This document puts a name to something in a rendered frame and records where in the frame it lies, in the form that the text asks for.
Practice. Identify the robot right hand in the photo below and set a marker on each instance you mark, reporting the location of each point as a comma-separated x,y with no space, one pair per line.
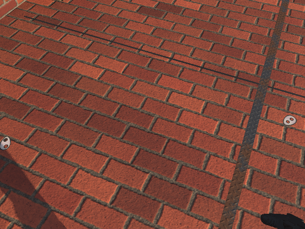
281,221

